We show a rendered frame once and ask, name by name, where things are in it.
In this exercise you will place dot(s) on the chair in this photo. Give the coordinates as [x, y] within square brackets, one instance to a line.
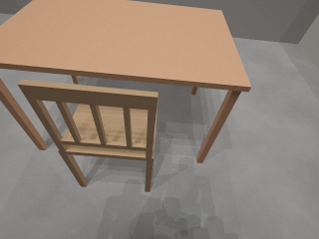
[108, 122]

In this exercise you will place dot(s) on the table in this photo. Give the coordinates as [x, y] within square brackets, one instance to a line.
[123, 40]

